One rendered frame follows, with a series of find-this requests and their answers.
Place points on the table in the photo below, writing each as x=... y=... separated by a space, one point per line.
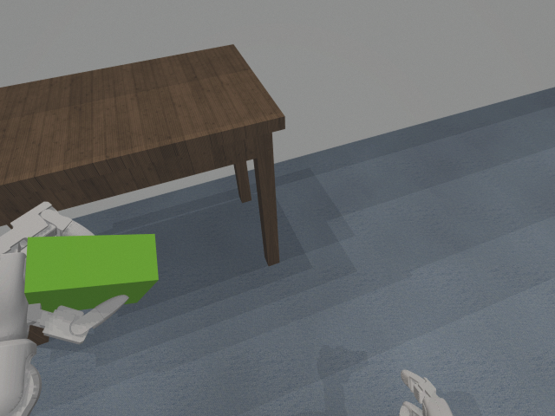
x=75 y=139

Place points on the left robot hand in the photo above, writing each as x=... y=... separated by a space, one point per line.
x=16 y=314

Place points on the sponge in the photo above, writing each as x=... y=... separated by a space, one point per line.
x=81 y=272

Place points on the right robot hand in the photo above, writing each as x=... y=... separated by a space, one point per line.
x=425 y=393

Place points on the left robot forearm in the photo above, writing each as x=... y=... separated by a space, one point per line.
x=20 y=381

